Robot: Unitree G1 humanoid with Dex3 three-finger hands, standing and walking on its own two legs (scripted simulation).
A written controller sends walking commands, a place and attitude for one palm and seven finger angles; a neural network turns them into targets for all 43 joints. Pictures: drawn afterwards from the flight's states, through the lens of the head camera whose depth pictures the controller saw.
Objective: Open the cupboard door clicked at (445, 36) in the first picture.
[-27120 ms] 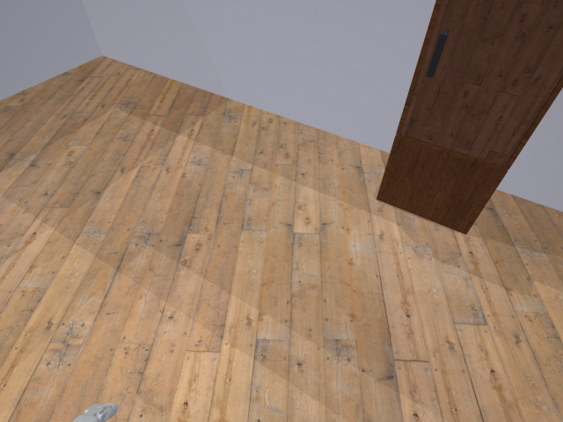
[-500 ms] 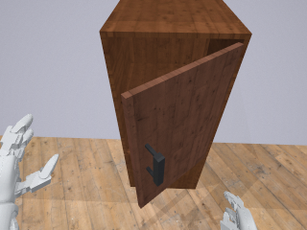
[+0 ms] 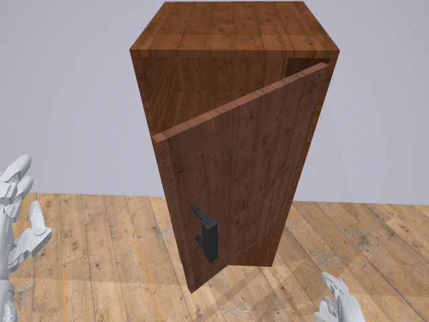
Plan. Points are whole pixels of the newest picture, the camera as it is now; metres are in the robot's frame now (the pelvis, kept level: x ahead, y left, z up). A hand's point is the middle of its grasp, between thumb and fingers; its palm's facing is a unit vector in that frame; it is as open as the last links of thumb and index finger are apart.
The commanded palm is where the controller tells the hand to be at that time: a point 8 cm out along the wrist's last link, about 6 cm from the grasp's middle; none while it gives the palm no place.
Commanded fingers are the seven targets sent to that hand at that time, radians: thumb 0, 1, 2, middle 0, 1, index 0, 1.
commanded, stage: step back with the hand held close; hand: left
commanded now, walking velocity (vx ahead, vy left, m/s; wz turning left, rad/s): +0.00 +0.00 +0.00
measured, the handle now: (203, 233) +0.30 +0.07 +0.00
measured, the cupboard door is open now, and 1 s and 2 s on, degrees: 40 40 40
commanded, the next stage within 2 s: stop stepping back and stand still in 1.12 s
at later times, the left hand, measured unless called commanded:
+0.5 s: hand (54, 235) +0.18 +0.25 +0.15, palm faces +0.32 -0.81 -0.49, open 7.4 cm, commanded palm +0.12 +0.29 +0.18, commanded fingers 0.00 0.90 0.90 -0.20 -0.30 -0.20 -0.30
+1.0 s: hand out of the picture +0.03 +0.31 +0.16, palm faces +0.47 -0.74 -0.48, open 7.4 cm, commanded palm -0.02 +0.35 +0.18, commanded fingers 0.00 0.90 0.90 -0.20 -0.30 -0.20 -0.30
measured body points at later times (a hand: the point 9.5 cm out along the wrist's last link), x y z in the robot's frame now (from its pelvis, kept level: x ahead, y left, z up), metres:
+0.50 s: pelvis -0.03 +0.00 +0.00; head -0.01 +0.01 +0.45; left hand +0.16 +0.29 +0.18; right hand +0.15 -0.26 -0.07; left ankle +0.03 +0.09 -0.74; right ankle -0.06 -0.11 -0.74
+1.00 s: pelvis -0.14 +0.04 -0.01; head -0.12 +0.05 +0.43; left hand +0.00 +0.35 +0.19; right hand +0.05 -0.18 -0.10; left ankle +0.01 +0.10 -0.73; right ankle -0.16 -0.09 -0.74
